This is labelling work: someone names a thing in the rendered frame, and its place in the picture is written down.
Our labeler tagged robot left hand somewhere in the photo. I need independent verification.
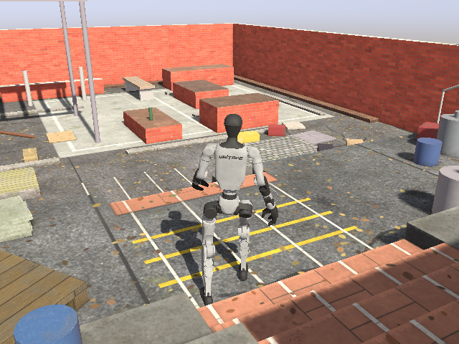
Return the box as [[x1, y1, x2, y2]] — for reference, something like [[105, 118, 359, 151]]
[[192, 180, 209, 191]]

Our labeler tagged robot right forearm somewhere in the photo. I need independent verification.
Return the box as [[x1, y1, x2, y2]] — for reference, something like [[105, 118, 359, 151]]
[[259, 176, 275, 209]]

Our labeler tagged humanoid robot torso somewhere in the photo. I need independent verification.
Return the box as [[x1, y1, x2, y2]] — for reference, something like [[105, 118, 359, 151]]
[[214, 141, 248, 215]]

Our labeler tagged robot right hand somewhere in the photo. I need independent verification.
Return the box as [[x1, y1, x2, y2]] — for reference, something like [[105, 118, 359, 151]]
[[262, 206, 278, 226]]

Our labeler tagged robot left upper arm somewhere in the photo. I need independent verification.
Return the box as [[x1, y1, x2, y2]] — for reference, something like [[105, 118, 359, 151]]
[[196, 143, 217, 180]]

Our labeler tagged robot right foot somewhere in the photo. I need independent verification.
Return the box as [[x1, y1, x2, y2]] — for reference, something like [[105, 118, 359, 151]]
[[239, 263, 248, 280]]

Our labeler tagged robot left forearm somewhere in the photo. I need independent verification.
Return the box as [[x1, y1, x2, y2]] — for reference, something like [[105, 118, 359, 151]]
[[192, 169, 202, 185]]

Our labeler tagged robot right upper arm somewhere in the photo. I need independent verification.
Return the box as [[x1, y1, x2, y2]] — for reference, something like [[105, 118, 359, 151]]
[[247, 145, 265, 187]]

